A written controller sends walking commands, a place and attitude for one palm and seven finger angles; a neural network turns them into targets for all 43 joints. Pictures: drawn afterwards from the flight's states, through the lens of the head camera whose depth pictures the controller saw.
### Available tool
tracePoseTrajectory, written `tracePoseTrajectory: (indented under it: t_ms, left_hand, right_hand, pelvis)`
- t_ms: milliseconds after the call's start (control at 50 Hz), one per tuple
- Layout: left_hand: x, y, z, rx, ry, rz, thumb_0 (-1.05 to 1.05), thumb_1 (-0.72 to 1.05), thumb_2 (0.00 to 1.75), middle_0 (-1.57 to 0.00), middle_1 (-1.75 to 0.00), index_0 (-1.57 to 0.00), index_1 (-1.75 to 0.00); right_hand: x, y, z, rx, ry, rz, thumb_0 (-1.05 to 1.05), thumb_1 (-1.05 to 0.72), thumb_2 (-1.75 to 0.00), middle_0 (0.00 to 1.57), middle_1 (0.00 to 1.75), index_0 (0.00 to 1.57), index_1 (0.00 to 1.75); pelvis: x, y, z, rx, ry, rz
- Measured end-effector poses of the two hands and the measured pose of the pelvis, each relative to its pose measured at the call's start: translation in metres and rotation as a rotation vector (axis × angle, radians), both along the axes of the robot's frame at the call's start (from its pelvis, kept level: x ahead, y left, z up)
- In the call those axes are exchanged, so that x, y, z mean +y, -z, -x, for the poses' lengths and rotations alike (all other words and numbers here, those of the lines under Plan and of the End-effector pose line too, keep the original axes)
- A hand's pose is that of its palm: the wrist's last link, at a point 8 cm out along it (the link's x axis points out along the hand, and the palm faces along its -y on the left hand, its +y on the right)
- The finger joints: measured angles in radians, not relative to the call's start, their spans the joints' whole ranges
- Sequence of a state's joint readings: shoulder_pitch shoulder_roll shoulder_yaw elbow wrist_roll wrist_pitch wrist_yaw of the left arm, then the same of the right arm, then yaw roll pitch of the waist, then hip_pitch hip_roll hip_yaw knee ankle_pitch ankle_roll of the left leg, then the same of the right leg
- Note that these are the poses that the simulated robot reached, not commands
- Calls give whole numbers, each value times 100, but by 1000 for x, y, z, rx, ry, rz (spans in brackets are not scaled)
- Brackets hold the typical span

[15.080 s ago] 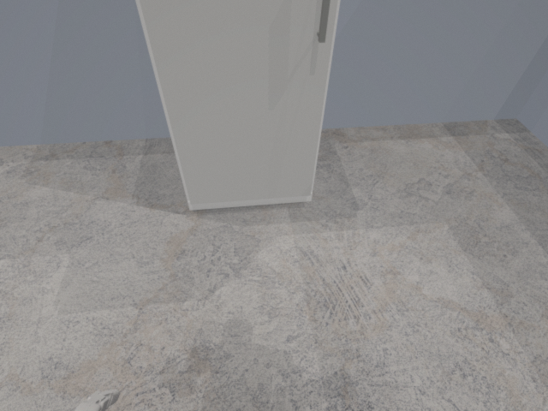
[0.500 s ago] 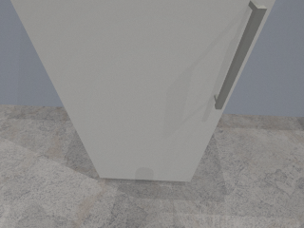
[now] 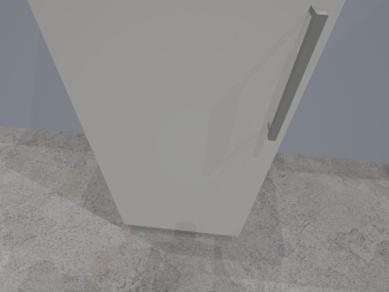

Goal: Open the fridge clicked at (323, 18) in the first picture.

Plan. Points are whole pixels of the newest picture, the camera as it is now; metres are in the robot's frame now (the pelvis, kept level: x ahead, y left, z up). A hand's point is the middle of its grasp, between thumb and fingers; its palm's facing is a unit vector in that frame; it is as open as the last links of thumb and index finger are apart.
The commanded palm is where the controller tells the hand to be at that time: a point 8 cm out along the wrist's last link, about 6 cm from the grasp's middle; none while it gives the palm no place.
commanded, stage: come to a stop and stand still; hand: right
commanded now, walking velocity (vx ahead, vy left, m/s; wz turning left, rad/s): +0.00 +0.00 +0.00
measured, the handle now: (289, 84) +0.49 -0.16 +0.21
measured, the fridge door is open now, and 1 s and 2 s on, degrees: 0 0 0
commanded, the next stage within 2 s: look again from close up in 0.14 s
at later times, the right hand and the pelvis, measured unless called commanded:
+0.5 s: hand out of the picture +0.00 -0.17 -0.18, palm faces +0.02 +0.98 -0.17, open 7.4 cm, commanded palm none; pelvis +0.01 +0.00 +0.00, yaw +0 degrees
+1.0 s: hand out of the picture +0.02 -0.17 -0.17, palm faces +0.01 +0.98 -0.21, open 7.4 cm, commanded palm none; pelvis +0.01 +0.01 +0.00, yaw +0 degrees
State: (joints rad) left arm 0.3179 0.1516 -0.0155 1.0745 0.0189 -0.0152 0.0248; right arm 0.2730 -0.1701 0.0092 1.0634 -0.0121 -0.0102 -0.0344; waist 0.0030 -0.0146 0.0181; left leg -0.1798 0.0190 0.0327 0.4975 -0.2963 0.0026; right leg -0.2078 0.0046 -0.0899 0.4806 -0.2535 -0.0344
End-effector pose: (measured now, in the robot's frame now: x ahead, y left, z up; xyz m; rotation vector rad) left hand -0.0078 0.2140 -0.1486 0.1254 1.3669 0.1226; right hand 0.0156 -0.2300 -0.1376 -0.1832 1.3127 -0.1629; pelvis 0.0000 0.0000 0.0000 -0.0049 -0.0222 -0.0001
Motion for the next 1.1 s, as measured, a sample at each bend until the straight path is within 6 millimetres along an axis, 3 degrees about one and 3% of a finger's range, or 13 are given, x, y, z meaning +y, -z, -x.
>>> tracePoseTrajectory:
  t_ms: [180, 440, 640, 1100]
  left_hand:
    - [-8, -1, 11, 49, -8, 5, 1, 91, 90, -20, -30, -20, -30]
    - [1, -5, -13, 15, -2, -28, 1, 92, 90, -20, -30, -20, -30]
    - [8, -6, -23, -4, 4, -37, 1, 92, 90, -20, -30, -20, -30]
    - [18, -5, -25, -6, 6, -30, 1, 91, 90, -20, -30, -20, -30]
  right_hand:
    - [2, 3, 10, 50, 5, -21, 1, -91, -89, 20, 30, 20, 30]
    - [13, 8, 24, 101, 20, -56, 1, -91, -89, 20, 30, 20, 30]
    - [12, 6, 19, 95, 16, -45, 1, -91, -89, 20, 30, 20, 30]
    - [10, 1, 2, 41, -3, -11, 1, -91, -89, 20, 30, 20, 30]
  pelvis:
    - [-4, -1, -1, 5, -3, 2]
    - [-4, -1, -6, 3, -8, 1]
    - [-2, -2, -7, 4, -9, 2]
    - [8, -3, -5, 5, -7, -3]
